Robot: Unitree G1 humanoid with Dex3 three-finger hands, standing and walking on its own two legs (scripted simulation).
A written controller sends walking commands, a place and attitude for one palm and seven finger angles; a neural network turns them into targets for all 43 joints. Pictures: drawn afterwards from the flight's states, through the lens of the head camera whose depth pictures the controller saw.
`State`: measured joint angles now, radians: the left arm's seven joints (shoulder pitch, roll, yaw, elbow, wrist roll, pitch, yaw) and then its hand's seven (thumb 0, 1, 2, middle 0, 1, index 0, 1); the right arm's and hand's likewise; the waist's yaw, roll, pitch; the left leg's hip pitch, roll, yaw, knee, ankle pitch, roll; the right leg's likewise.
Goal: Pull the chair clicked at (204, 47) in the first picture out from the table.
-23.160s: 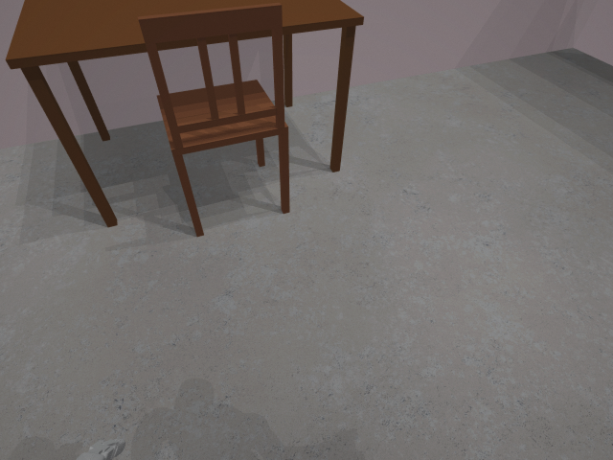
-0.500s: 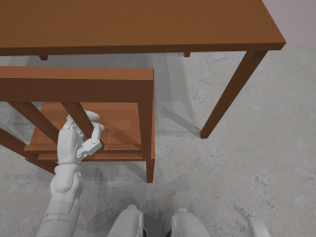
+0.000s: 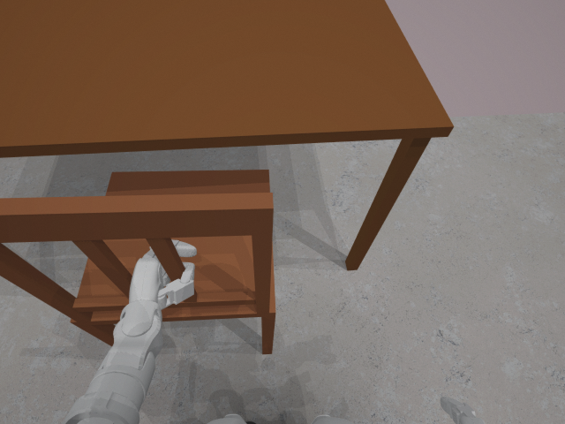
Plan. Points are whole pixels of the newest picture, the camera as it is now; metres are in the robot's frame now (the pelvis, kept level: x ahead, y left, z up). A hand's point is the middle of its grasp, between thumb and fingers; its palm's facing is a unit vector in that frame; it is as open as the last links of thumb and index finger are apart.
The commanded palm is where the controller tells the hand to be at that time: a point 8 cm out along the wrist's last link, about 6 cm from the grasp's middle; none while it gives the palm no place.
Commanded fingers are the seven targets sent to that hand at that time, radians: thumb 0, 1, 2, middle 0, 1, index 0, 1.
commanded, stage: step backward, pulling the chair out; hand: left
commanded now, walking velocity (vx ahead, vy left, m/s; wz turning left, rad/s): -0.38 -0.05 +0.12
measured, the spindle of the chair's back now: (117, 273) +0.35 +0.27 -0.08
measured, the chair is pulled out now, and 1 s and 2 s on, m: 0.06 0.18 0.26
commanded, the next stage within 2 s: none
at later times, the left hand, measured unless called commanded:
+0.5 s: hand (205, 337) +0.25 +0.11 -0.06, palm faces +0.05 -0.99 -0.15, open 5.4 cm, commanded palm +0.23 +0.16 -0.06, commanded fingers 0.00 0.90 0.90 -0.50 -1.45 -0.50 -1.45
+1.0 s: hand (204, 350) +0.23 +0.11 -0.06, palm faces +0.05 -0.98 -0.17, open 5.5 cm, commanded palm +0.20 +0.16 -0.06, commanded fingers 0.00 0.90 0.90 -0.50 -1.45 -0.50 -1.45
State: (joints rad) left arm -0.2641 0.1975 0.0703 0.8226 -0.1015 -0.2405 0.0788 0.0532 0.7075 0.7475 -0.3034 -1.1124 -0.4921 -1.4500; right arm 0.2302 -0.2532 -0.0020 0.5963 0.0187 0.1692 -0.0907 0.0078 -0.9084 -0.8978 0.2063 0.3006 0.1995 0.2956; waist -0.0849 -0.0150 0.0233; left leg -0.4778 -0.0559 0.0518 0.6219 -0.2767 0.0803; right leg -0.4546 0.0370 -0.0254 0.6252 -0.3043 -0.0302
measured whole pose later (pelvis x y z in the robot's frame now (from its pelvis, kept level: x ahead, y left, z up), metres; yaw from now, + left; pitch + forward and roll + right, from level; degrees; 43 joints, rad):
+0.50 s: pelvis -0.06 -0.02 +0.01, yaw +2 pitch +2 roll -1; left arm -0.29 0.13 -0.03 0.97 -0.08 -0.26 0.12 0.05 0.67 0.76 -0.33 -1.17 -0.50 -1.45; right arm 0.23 -0.26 -0.01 0.69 0.06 0.07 -0.10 0.01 -0.91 -0.90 0.21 0.30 0.20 0.30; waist -0.06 0.04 0.06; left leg -0.44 -0.03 0.00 0.58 -0.27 0.02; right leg -0.36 0.06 -0.08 0.47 -0.15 -0.07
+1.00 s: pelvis -0.09 -0.03 +0.00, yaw +2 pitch +1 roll -2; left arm -0.29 0.17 -0.01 0.85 -0.07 -0.21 0.10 0.05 0.63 0.80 -0.35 -1.22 -0.50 -1.45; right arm 0.19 -0.19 0.02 0.69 0.01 0.03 -0.10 0.01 -0.91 -0.90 0.21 0.30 0.20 0.30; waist -0.05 0.04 0.14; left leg -0.48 0.01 0.01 0.61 -0.19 0.02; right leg -0.38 0.06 -0.06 0.56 -0.19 -0.05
